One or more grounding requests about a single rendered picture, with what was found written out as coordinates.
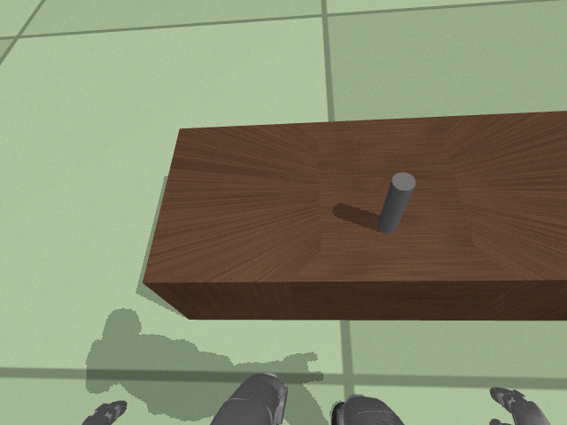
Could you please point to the right robot hand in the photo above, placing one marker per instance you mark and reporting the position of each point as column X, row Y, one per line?
column 524, row 412

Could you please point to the left robot hand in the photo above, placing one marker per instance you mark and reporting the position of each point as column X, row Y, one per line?
column 107, row 414

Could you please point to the can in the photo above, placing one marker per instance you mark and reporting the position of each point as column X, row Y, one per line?
column 401, row 188

